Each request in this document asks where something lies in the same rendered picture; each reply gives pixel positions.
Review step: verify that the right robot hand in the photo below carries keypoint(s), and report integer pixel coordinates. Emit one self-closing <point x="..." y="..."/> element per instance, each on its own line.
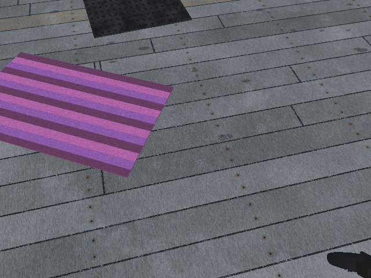
<point x="360" y="263"/>

